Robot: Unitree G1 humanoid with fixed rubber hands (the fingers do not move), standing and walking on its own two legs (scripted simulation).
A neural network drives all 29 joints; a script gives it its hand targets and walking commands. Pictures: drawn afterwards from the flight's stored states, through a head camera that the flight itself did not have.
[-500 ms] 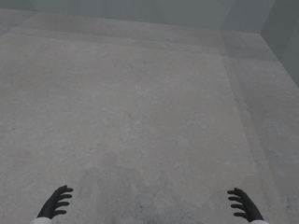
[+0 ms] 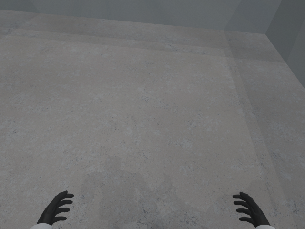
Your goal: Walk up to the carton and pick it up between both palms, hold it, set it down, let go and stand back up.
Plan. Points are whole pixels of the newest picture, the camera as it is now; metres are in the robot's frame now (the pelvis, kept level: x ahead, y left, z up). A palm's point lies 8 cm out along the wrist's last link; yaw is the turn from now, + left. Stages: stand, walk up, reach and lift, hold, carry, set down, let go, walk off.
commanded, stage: walk up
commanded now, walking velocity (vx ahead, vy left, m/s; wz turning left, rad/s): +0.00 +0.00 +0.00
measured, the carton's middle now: out of the picture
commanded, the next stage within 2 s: none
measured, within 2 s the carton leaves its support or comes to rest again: neither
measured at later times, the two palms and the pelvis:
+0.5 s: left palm out of the picture -0.03 +0.22 -0.08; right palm out of the picture +0.07 -0.36 -0.11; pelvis -0.10 -0.10 -0.01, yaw +14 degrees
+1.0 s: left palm out of the picture -0.30 +0.15 -0.08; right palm out of the picture -0.05 -0.41 -0.05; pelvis -0.28 -0.18 +0.01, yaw +34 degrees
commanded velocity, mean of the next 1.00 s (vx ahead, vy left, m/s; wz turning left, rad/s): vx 0.00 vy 0.00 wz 0.00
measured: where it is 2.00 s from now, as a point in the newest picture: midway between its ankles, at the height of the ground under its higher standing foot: outside the picture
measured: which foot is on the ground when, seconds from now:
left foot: down 0.00-0.42, up 0.44-0.78, down 0.80-1.00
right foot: down 0.00-0.16, up 0.18-0.38, down 0.40-0.88, up 0.90-1.00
